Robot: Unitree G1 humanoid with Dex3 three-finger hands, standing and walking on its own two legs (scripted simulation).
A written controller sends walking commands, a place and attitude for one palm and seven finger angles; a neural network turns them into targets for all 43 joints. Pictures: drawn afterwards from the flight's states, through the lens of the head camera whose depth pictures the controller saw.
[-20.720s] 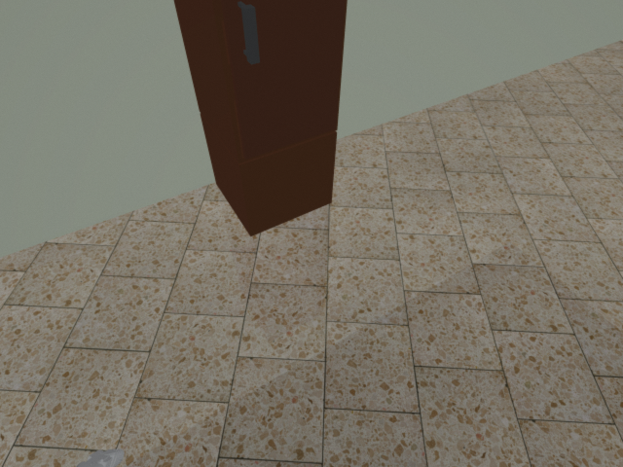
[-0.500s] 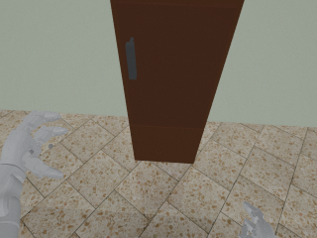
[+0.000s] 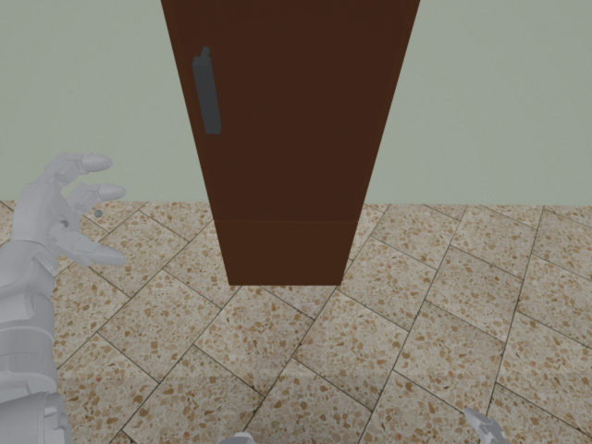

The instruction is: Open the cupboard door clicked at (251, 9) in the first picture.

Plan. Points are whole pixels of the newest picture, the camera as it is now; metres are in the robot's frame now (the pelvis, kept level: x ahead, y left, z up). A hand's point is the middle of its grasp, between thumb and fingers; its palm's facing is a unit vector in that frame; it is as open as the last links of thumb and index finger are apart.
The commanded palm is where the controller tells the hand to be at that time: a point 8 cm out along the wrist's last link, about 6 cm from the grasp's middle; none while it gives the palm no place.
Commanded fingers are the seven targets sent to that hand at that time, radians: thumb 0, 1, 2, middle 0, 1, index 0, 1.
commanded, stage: move the hooked fingers beside the handle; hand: left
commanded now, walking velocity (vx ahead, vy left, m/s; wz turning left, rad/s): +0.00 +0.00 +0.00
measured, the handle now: (209, 91) +0.67 +0.17 +0.10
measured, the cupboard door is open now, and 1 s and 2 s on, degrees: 0 0 0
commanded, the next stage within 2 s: none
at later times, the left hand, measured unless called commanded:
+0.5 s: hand (141, 161) +0.48 +0.24 +0.11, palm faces +0.03 -1.00 +0.00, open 13.9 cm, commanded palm +0.46 +0.29 +0.10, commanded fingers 0.00 -0.50 0.30 -0.30 -1.20 -0.30 -1.20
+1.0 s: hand (165, 117) +0.58 +0.23 +0.11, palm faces +0.05 -1.00 +0.01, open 13.9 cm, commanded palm +0.58 +0.27 +0.10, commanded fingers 0.00 -0.50 0.30 -0.30 -1.20 -0.30 -1.20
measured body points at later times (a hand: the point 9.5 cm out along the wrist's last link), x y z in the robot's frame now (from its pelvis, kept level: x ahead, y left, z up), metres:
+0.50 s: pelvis +0.01 +0.01 -0.01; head +0.08 +0.03 +0.44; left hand +0.47 +0.29 +0.11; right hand +0.05 -0.26 -0.11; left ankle +0.05 +0.09 -0.71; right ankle -0.02 -0.10 -0.71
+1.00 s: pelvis +0.01 +0.01 -0.02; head +0.16 +0.04 +0.40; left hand +0.57 +0.28 +0.11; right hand -0.08 -0.26 -0.10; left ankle +0.05 +0.09 -0.71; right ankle -0.02 -0.10 -0.71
